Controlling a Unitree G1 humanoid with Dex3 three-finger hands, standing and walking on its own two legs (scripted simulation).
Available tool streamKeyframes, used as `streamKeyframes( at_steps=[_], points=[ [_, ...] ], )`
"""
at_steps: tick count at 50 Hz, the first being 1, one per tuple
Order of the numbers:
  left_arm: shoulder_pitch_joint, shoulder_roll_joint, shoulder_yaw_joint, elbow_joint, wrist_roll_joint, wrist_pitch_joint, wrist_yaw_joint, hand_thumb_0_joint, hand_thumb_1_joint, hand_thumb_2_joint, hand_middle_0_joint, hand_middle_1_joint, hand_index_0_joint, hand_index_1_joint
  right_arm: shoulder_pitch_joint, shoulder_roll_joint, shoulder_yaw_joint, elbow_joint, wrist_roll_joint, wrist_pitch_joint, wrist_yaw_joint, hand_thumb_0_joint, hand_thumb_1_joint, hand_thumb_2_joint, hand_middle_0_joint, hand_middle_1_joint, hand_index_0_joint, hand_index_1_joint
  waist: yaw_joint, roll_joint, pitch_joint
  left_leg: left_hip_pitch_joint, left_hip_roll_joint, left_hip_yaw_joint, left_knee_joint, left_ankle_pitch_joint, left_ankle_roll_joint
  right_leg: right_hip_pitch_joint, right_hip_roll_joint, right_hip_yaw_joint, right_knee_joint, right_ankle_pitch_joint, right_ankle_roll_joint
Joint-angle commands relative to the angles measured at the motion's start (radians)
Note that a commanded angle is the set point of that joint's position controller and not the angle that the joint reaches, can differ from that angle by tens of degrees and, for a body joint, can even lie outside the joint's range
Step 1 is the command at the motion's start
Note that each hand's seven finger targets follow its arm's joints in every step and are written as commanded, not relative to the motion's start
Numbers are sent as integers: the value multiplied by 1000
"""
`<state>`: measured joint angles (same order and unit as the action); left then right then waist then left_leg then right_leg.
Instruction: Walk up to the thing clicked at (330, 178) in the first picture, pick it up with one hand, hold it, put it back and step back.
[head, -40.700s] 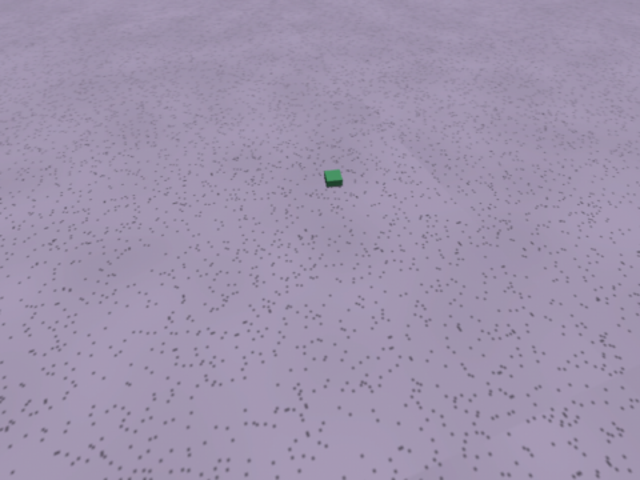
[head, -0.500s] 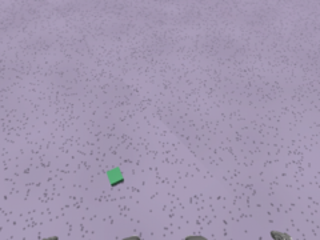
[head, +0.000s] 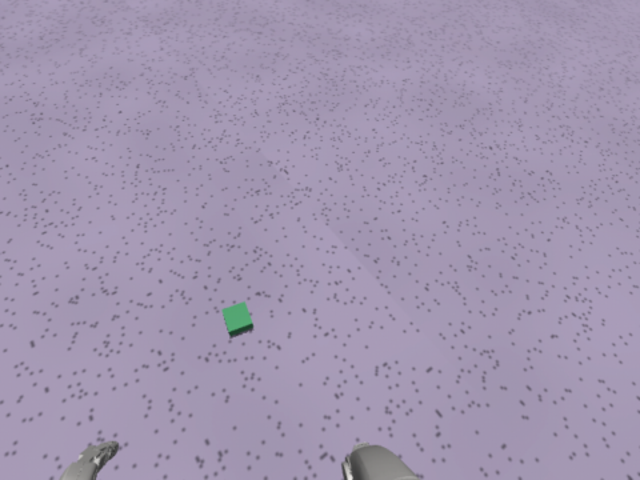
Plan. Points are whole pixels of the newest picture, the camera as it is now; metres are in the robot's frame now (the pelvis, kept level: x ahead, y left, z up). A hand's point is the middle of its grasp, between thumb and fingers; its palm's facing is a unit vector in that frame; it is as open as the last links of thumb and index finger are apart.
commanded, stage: step back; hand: left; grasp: from above
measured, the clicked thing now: (237, 318) +0.68 +0.24 -0.75
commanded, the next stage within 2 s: none
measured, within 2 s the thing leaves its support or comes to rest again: neither
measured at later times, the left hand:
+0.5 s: hand out of the picture -0.07 +0.22 -0.14, palm faces -0.04 -0.91 -0.42, open 7.4 cm
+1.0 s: hand out of the picture -0.28 +0.19 -0.15, palm faces -0.04 -0.91 -0.40, open 7.4 cm
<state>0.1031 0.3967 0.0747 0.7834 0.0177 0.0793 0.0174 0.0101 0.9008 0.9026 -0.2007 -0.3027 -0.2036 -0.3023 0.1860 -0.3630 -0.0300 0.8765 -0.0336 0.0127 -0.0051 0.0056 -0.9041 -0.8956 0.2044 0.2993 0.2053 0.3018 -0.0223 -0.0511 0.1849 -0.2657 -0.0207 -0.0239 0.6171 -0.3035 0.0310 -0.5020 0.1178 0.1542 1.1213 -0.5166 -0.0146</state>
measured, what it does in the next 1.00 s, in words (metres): walks backwards: right foot, then left foot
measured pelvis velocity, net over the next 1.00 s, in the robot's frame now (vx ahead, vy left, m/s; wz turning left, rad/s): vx -0.35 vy -0.08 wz -0.05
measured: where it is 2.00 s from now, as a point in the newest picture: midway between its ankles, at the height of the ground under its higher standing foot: outside the picture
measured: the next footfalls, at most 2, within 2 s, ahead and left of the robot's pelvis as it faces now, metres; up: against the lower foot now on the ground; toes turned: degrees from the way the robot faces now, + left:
right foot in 0.26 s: -0.10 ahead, -0.17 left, +0.00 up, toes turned -1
left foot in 0.58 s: -0.17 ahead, +0.07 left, +0.00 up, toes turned -1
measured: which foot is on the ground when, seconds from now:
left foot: down 0.00-0.28, up 0.30-0.56, down 0.58-0.92, up 0.94-1.00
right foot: up 0.00-0.24, down 0.26-0.60, up 0.62-0.88, down 0.90-1.00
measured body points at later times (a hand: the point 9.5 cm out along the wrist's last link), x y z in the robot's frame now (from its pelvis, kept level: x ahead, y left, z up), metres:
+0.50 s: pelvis -0.17 -0.04 +0.00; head -0.12 -0.06 +0.44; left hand -0.07 +0.27 -0.11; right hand -0.09 -0.37 -0.13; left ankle -0.18 +0.08 -0.68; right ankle -0.14 -0.17 -0.73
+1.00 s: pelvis -0.35 -0.08 -0.01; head -0.33 -0.09 +0.44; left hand -0.28 +0.24 -0.12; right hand -0.25 -0.40 -0.12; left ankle -0.26 +0.07 -0.69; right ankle -0.35 -0.19 -0.73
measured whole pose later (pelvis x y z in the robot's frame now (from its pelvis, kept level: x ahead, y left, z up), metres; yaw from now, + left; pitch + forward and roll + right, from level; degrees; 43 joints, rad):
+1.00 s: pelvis -0.35 -0.08 -0.01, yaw -3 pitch -3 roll +0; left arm 0.23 0.36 0.06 0.92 0.04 0.02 -0.01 0.01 0.90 0.90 -0.20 -0.30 -0.21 -0.30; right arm 0.16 -0.41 -0.05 0.88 -0.03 0.05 0.00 0.00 -0.90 -0.90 0.20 0.30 0.20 0.30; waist 0.02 0.03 0.10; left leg -0.49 -0.03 -0.12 0.90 -0.41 0.00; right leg -0.24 0.02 0.04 0.67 -0.38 -0.03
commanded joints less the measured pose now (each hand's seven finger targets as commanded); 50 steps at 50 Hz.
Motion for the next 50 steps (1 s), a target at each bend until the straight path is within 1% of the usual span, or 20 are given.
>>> streamKeyframes(
  at_steps=[1, 6, 12, 13, 14, 15, 19, 25, 28, 29, 30, 31, 36, 41, 43, 44, 45, 46, 47, 50],
  points=[
    [82, 182, 72, -58, 1, -30, 7, 0, 900, 900, -200, -300, -200, -300, -62, -259, -85, -115, 1, -29, -33, 0, -900, -900, 200, 300, 200, 300, 45, 159, -191, 96, 272, -219, -166, 551, 199, -16, -9, 51, 188, 18, 29],
    [49, 166, 63, -81, 6, -34, -4, 0, 900, 900, -200, -300, -200, -300, 16, -283, -100, -116, 3, -24, -39, 0, -900, -900, 200, 300, 200, 300, -19, 203, -234, 207, 290, -218, -144, 466, 224, 18, -58, -9, -106, -10, 58],
    [240, 155, 65, 28, 13, -51, -14, 0, 900, 900, -200, -300, -200, -300, -57, -299, -94, -138, 9, 10, -21, 0, -900, -900, 200, 300, 200, 300, 57, 245, -305, 16, 229, -161, -65, 300, 116, 368, -82, -162, -681, 237, -6],
    [230, 198, 79, 20, 26, -55, -15, 0, 900, 900, -200, -300, -200, -300, -43, -260, -84, -139, 15, 16, -19, 0, -900, -900, 200, 300, 200, 300, 52, 152, -275, -129, 167, -144, 0, 148, 58, 415, -146, -30, -687, 227, -31],
    [208, 296, 102, -4, 28, -53, -18, 0, 900, 900, -200, -300, -200, -300, -83, -203, -72, -171, 25, 12, -22, 0, -900, -900, 200, 300, 200, 300, 74, -121, -213, -306, -24, -67, 187, -135, -10, 356, -350, 262, -766, 228, -128],
    [105, 378, 112, -44, 34, -53, -14, 0, 900, 900, -200, -300, -200, -300, -106, -219, -82, -159, 22, 17, -41, 0, -900, -900, 200, 300, 200, 300, 95, -262, -162, -235, -66, -77, 448, -321, -39, 103, -533, 430, -845, 235, -280],
    [-51, 232, 74, -85, 30, -63, 4, 0, 900, 900, -200, -300, -200, -300, 12, -226, -73, -94, 38, 8, -36, 0, -900, -900, 200, 300, 200, 300, 0, -103, -126, -189, -95, -117, 591, -168, -39, 117, -335, 65, -684, 519, -172],
    [53, 217, 65, -88, 26, -50, 17, 0, 900, 900, -200, -300, -200, -300, 13, -192, -61, -104, 15, -5, -32, 0, -900, -900, 200, 300, 200, 300, 67, -150, -212, -169, -20, -12, 123, -213, -38, 424, -352, 58, -555, 743, -171],
    [51, 211, 43, -95, 5, -30, 7, 0, 900, 900, -200, -300, -200, -300, 91, -204, -75, -60, 6, -10, -30, 0, -900, -900, 200, 300, 200, 300, 32, -94, -247, 51, 1, 4, -211, 118, -14, 313, -303, 30, -439, 655, -104],
    [64, 176, 33, -99, 1, -27, 4, 0, 900, 900, -200, -300, -200, -300, 82, -264, -93, -63, -6, -11, -30, 0, -900, -900, 200, 300, 200, 300, 39, 37, -258, 139, 157, -213, -226, 228, 44, 151, -229, -15, -370, 427, -51],
    [4, 174, 31, -122, -8, -33, 13, 0, 900, 900, -200, -300, -200, -300, 19, -392, -112, -86, 6, -5, -17, 0, -900, -900, 200, 300, 200, 300, 21, 292, -241, 53, 367, -439, -255, 373, 200, 72, -68, -170, -211, 25, -3],
    [-65, 200, 51, -117, 8, -31, 23, 0, 900, 900, -200, -300, -200, -300, 15, -408, -123, -98, -7, -11, -17, 0, -900, -900, 200, 300, 200, 300, -34, 289, -219, -54, 447, -561, -288, 412, 300, 93, -73, -45, 4, -141, 7],
    [76, 178, 53, -40, -7, -26, 10, 0, 900, 900, -200, -300, -200, -300, -74, -269, -78, -106, -2, -12, -34, 0, -900, -900, 200, 300, 200, 300, 61, 168, -205, 3, 275, -216, -146, 544, 208, 56, -43, -7, 118, -24, 12],
    [74, 164, 43, -15, 7, -64, -7, 0, 900, 900, -200, -300, -200, -300, -7, -282, -89, -94, -14, -1, -18, 0, -900, -900, 200, 300, 200, 300, -7, 244, -253, 102, 240, -221, -170, 86, 177, 166, -87, -130, -403, -10, 21],
    [175, 153, 44, 56, 15, -80, -5, 0, 900, 900, -200, -300, -200, -300, -48, -294, -91, -93, -7, 16, -11, 0, -900, -900, 200, 300, 200, 300, 49, 238, -260, -8, 219, -175, -121, -10, 136, 341, -73, -183, -688, 150, -12],
    [188, 181, 59, 78, 26, -89, -2, 0, 900, 900, -200, -300, -200, -300, -10, -248, -79, -81, -6, 22, -8, 0, -900, -900, 200, 300, 200, 300, 45, 162, -245, -129, 171, -140, -35, -83, 87, 443, -90, -101, -738, 149, -29],
    [194, 250, 78, 74, 40, -98, -1, 0, 900, 900, -200, -300, -200, -300, -2, -189, -61, -96, -1, 21, -6, 0, -900, -900, 200, 300, 200, 300, 48, -48, -197, -356, 47, -74, 144, -221, 14, 471, -256, 211, -803, -64, -79],
    [108, 356, 98, 35, 36, -94, 0, 0, 900, 900, -200, -300, -200, -300, -87, -195, -65, -114, 0, 19, -18, 0, -900, -900, 200, 300, 200, 300, 96, -163, -149, -272, -5, -113, 273, -275, -29, 138, -504, 452, -903, -270, -221],
    [22, 366, 95, 15, 33, -100, 2, 0, 900, 900, -200, -300, -200, -300, -96, -253, -86, -102, 1, 21, -17, 0, -900, -900, 200, 300, 200, 300, 65, -114, -50, -215, 25, -191, 399, -226, -43, -30, -534, 483, -928, -358, -248],
    [-31, 270, 77, 26, 31, -117, 3, 0, 900, 900, -200, -300, -200, -300, -10, -233, -80, -36, 15, 4, -5, 0, -900, -900, 200, 300, 200, 300, 25, -45, -67, -216, -30, -144, 417, -96, -42, 95, -354, 183, -828, -152, -153]
  ],
)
